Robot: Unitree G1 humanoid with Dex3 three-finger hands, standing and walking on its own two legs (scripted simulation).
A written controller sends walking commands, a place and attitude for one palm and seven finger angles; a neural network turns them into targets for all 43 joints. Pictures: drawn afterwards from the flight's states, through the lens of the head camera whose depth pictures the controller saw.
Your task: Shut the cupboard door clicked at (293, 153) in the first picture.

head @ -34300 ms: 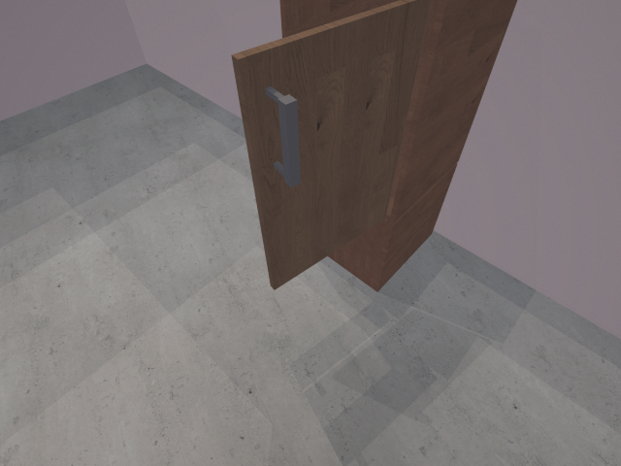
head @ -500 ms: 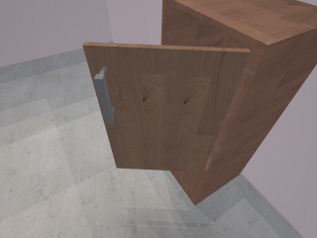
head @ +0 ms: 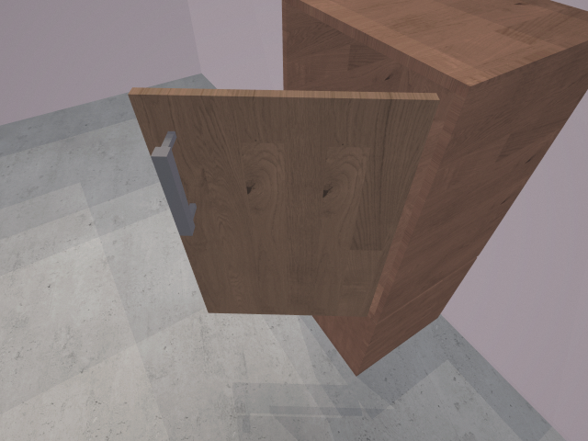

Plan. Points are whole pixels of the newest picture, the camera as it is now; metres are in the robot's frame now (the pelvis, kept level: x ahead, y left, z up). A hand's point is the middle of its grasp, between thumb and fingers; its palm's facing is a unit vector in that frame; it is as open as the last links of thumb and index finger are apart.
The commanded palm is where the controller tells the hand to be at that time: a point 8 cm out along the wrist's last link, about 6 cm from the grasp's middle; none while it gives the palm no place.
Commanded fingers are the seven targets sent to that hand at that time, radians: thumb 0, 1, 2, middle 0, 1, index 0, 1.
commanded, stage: look again from close up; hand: left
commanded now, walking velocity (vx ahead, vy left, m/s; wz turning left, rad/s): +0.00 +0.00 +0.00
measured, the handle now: (179, 186) +0.44 +0.20 +0.11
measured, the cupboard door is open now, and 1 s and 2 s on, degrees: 56 56 56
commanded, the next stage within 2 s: raise the hand and make a fist in 0.34 s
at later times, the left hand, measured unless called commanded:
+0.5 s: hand out of the picture +0.05 +0.15 -0.15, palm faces +0.15 -0.97 -0.20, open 7.4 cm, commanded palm +0.10 +0.19 -0.07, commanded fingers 0.00 0.90 0.90 -0.25 -0.36 -0.25 -0.36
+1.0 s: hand (176, 432) +0.14 +0.15 -0.01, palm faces +0.10 -0.99 -0.04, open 5.5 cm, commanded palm +0.12 +0.20 +0.00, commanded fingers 0.00 0.90 0.90 -0.71 -0.86 -0.71 -0.86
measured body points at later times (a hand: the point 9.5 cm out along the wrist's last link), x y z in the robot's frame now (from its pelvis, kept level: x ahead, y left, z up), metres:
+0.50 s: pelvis +0.00 -0.04 +0.00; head +0.01 -0.04 +0.45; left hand +0.04 +0.20 -0.13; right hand +0.02 -0.26 -0.16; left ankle +0.02 +0.07 -0.74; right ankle +0.02 -0.16 -0.74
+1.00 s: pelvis -0.01 -0.05 -0.09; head +0.02 -0.04 +0.36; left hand +0.13 +0.21 +0.00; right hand +0.24 -0.25 -0.12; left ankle +0.02 +0.07 -0.74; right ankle +0.02 -0.16 -0.74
